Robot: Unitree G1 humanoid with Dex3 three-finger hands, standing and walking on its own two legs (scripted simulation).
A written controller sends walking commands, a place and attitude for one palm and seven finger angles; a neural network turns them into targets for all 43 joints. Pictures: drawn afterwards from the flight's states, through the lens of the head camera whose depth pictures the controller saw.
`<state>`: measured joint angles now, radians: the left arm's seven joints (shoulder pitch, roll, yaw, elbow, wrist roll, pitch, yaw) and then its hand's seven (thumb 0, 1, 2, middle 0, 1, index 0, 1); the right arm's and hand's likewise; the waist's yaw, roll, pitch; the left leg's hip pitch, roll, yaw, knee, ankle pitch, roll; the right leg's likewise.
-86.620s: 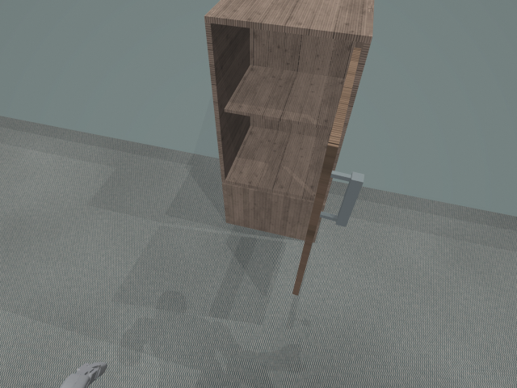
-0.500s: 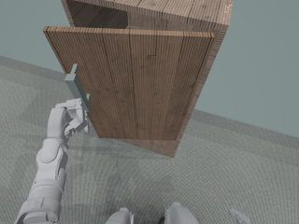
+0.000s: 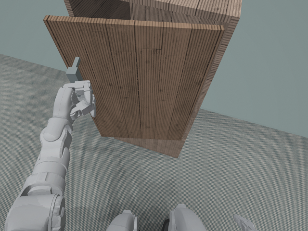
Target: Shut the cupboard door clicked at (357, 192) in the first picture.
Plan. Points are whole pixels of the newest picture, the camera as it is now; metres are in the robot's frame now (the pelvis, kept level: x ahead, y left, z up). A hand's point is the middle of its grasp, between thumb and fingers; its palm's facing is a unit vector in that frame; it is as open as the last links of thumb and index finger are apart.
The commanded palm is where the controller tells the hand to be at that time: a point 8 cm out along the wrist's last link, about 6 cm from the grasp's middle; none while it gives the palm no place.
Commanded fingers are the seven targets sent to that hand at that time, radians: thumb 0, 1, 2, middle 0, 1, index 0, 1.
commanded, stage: push the door shut along its arc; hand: left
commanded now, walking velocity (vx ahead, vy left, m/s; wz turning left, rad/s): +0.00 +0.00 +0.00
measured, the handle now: (82, 83) +0.50 +0.20 +0.05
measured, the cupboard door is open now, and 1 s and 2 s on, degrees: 15 0 0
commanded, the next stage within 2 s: pull the fist back off the door in 1.30 s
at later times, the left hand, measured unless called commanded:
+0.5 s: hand (100, 87) +0.48 +0.15 +0.05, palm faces -0.25 -0.97 -0.04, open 3.1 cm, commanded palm +0.48 +0.19 +0.05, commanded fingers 0.00 0.90 0.90 -1.30 -1.50 -1.30 -1.50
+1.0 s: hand (119, 71) +0.54 +0.10 +0.05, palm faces -0.37 -0.93 -0.03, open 3.1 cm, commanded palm +0.54 +0.15 +0.05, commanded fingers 0.00 0.90 0.90 -1.30 -1.50 -1.30 -1.50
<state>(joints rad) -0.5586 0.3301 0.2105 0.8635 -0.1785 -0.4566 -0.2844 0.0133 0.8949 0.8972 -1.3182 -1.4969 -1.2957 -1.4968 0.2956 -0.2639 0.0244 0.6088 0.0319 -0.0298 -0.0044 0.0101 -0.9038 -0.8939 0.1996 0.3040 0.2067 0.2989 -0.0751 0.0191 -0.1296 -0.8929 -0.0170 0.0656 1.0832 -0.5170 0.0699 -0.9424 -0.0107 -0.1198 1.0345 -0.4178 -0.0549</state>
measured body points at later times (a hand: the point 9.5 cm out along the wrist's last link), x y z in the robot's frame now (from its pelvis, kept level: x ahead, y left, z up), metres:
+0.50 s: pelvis +0.00 +0.01 -0.01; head +0.13 +0.02 +0.42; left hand +0.49 +0.20 +0.05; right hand +0.02 -0.27 -0.12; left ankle +0.00 +0.07 -0.66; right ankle +0.04 -0.09 -0.66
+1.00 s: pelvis +0.01 +0.01 -0.02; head +0.17 +0.02 +0.40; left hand +0.56 +0.15 +0.06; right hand -0.01 -0.26 -0.12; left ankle +0.00 +0.07 -0.66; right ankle +0.04 -0.09 -0.66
